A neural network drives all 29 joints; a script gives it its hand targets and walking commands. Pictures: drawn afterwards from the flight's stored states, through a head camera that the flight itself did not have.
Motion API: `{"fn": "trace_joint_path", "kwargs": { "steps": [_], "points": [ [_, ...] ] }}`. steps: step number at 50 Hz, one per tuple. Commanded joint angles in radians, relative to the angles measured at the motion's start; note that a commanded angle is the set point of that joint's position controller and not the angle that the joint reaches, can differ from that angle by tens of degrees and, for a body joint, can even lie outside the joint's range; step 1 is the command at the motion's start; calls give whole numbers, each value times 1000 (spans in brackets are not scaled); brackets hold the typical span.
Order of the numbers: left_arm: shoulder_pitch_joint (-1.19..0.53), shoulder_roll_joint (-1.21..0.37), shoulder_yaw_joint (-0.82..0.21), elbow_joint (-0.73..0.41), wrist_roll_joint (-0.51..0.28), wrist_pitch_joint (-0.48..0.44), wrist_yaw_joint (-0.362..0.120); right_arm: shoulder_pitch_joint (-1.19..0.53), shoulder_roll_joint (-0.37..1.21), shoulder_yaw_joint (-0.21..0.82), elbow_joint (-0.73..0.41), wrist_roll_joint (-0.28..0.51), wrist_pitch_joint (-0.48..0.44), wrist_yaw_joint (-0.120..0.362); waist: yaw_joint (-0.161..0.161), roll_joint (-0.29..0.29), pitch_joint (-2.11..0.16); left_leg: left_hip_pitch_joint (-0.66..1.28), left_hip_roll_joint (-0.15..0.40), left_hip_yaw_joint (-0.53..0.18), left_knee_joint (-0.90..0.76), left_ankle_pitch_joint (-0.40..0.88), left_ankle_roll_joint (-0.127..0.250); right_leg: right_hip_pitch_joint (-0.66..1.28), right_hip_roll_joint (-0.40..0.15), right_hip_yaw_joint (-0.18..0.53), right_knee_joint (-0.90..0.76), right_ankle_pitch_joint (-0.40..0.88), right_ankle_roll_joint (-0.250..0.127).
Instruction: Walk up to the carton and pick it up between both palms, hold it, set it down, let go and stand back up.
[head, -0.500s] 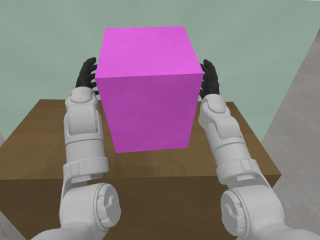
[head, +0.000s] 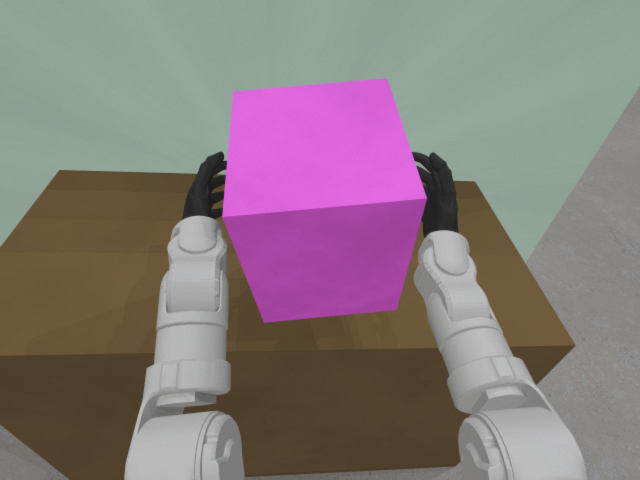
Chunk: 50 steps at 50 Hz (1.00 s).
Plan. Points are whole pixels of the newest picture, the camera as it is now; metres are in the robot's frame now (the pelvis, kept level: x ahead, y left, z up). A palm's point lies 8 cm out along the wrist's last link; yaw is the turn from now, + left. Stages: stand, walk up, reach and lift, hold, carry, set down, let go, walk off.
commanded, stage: set down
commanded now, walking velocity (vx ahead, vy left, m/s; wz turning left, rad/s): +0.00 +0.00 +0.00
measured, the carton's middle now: (321, 209) +0.44 -0.01 +0.14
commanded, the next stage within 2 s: none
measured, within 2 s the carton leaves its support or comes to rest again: neither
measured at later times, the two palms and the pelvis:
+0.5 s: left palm (198, 224) +0.39 +0.14 +0.15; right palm (425, 222) +0.38 -0.14 +0.16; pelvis +0.00 +0.00 +0.00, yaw -1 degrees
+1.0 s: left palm (203, 224) +0.42 +0.14 +0.13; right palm (418, 226) +0.40 -0.14 +0.14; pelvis +0.01 +0.00 +0.00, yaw -2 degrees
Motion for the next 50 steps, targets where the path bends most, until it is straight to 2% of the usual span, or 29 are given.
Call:
{"fn": "trace_joint_path", "kwargs": {
  "steps": [1,8,12,15,20,26,35,43,50],
  "points": [
    [-665,-470,-413,-135,-94,-58,-171,-753,416,328,-198,-15,-31,131,24,86,-535,42,-46,65,-2,454,-40,232,23,-25,48,455,52],
    [-706,-456,-342,-30,-83,-72,-185,-741,378,174,-66,-99,-34,155,13,98,-447,39,-35,85,-50,309,-46,156,23,-48,10,271,38],
    [-748,-465,-320,44,-87,-121,-179,-741,373,79,23,-163,-60,174,6,111,-438,53,-27,92,-58,298,-59,119,25,-60,-2,206,29],
    [-787,-484,-314,95,-96,-166,-163,-767,385,33,66,-196,-86,188,13,112,-471,72,-22,94,-50,326,-69,92,29,-65,-4,188,24],
    [-845,-510,-311,164,-109,-228,-134,-808,407,-5,131,-225,-108,202,19,117,-526,80,-15,93,-33,380,-82,79,33,-64,2,216,25],
    [-895,-516,-277,224,-109,-269,-114,-858,452,-5,159,-229,-107,214,45,104,-596,43,-21,101,-28,396,-76,118,30,-45,24,299,37],
    [-895,-448,-159,323,-70,-299,-123,-828,490,-51,220,-275,-73,226,76,77,-561,-97,-36,126,-85,248,-38,207,11,-10,43,357,61],
    [-912,-423,-123,371,-69,-343,-120,-799,509,-101,236,-335,-66,234,71,83,-570,-122,-36,137,-86,243,-38,206,6,-3,57,391,70],
    [-929,-447,-153,392,-92,-381,-105,-814,514,-109,213,-364,-91,240,65,104,-669,-77,-27,131,-38,370,-61,163,16,-13,73,448,63]
  ]
}}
